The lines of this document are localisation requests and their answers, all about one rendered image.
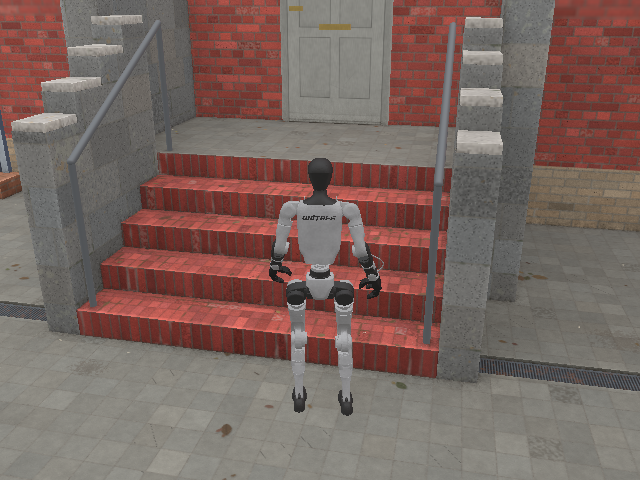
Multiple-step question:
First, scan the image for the robot right hand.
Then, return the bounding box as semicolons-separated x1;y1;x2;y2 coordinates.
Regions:
359;276;382;299

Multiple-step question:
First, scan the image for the robot left foot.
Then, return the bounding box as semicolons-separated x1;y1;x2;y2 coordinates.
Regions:
292;386;307;413

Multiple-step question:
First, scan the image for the left robot forearm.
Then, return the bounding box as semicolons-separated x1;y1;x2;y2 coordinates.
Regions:
270;239;285;270

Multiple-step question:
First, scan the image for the robot left hand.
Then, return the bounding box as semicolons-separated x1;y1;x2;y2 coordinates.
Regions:
269;266;292;283

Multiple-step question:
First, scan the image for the right robot thigh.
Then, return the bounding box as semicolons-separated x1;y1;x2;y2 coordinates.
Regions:
334;280;354;352

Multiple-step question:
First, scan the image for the right robot forearm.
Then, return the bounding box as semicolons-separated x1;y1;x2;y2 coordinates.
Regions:
358;242;379;281

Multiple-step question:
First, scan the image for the right robot upper arm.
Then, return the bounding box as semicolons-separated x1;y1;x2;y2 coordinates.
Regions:
340;201;368;258

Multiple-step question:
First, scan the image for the left robot upper arm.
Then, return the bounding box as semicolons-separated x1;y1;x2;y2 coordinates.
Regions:
274;201;299;255

